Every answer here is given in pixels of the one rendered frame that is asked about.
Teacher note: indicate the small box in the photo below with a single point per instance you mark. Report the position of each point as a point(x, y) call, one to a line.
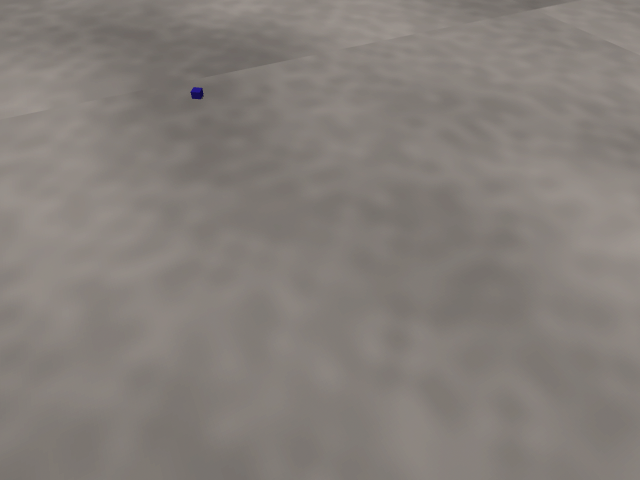
point(197, 93)

